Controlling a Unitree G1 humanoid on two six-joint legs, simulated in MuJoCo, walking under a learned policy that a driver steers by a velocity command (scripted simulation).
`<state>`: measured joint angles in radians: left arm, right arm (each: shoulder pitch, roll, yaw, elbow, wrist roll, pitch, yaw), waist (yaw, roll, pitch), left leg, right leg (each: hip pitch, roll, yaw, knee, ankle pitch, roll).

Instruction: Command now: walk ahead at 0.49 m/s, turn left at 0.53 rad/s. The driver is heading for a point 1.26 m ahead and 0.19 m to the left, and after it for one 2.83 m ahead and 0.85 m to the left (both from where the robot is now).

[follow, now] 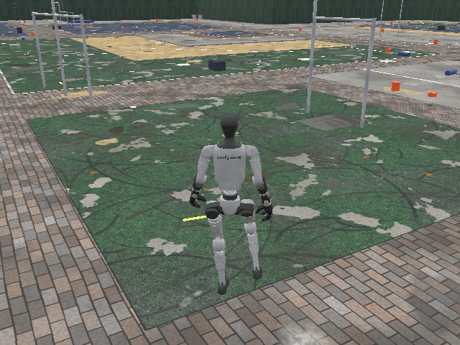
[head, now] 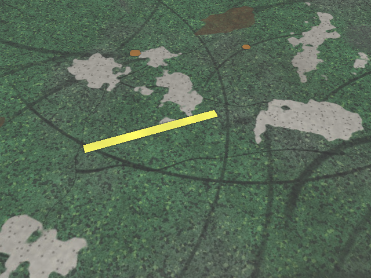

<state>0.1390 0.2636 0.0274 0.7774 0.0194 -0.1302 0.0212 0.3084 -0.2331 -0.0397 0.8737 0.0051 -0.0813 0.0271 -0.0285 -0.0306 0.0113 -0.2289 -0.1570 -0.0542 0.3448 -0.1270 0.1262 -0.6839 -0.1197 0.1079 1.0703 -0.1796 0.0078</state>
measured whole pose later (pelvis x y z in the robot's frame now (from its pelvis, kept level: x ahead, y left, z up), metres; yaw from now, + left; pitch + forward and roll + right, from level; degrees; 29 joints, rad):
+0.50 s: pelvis +0.26 -0.04 +0.00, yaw +18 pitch +2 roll -2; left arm 0.33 0.25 0.06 0.81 0.01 -0.11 0.00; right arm 0.21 -0.31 -0.07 0.70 0.02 -0.03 0.01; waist 0.05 0.06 0.00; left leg -0.70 0.08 -0.08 1.10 -0.19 0.01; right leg -0.13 0.02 -0.10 0.30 -0.19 -0.03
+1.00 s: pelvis +0.48 +0.11 +0.00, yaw +25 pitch +2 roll +1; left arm 0.20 0.30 0.06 0.80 -0.01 -0.08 0.00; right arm 0.33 -0.25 -0.06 0.76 0.00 -0.08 0.03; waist -0.02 -0.05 0.00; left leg -0.19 -0.07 0.03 0.33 -0.17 0.08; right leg -0.66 -0.14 0.03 1.07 -0.20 0.01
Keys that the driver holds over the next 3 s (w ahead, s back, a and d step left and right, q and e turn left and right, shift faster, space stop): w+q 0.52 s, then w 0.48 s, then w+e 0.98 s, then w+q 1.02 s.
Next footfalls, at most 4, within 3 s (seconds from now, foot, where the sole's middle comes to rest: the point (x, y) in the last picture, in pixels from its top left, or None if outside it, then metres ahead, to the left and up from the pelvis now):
0.24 right None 0.31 -0.14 -0.78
0.76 left None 0.49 0.20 -0.78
1.32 right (159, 189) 0.86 0.11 -0.78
1.82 left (107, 148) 1.09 0.35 -0.78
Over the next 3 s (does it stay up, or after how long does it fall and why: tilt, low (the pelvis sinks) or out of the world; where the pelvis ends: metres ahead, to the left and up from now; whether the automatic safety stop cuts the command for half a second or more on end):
stays up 1.51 0.28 0.00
